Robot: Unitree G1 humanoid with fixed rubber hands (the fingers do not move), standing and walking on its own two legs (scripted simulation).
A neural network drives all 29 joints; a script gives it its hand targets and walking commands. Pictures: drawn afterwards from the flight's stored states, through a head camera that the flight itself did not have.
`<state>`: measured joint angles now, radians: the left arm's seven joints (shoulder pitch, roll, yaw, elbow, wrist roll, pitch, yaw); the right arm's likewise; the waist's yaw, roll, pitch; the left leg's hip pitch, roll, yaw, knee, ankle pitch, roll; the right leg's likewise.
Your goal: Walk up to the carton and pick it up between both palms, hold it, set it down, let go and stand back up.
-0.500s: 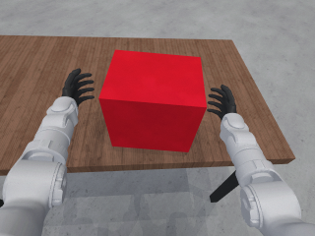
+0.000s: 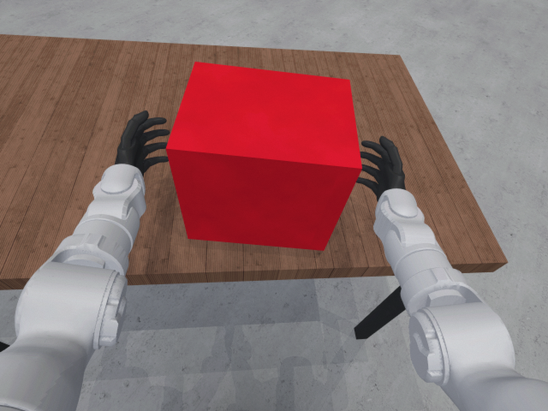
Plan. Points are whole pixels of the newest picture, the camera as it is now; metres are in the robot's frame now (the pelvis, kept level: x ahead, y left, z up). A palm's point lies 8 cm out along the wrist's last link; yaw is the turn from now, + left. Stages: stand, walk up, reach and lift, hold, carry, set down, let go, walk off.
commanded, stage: reach and lift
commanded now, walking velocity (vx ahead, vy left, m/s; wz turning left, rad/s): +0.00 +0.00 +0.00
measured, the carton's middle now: (264, 163) +0.49 +0.01 +0.06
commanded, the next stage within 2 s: none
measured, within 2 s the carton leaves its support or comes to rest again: neither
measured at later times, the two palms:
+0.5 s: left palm (152, 163) +0.46 +0.18 +0.08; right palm (368, 192) +0.43 -0.15 +0.07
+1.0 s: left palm (151, 170) +0.45 +0.18 +0.08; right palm (366, 198) +0.42 -0.15 +0.06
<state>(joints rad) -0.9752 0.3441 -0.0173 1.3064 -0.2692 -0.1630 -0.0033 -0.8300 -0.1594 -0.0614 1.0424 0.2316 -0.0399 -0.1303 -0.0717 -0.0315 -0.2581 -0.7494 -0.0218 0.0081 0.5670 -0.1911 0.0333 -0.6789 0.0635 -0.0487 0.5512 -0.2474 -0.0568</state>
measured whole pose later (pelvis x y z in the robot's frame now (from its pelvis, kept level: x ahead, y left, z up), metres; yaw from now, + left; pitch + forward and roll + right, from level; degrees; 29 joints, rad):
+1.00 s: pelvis +0.02 +0.02 +0.02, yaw -1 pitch +11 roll -1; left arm -0.85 0.05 0.44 1.12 0.21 -0.18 0.04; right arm -0.71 0.10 -0.68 0.91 -0.46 -0.22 -0.03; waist 0.02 0.00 -0.08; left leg -0.41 -0.04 0.05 0.38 -0.17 0.06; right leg -0.36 0.03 -0.03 0.37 -0.21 -0.03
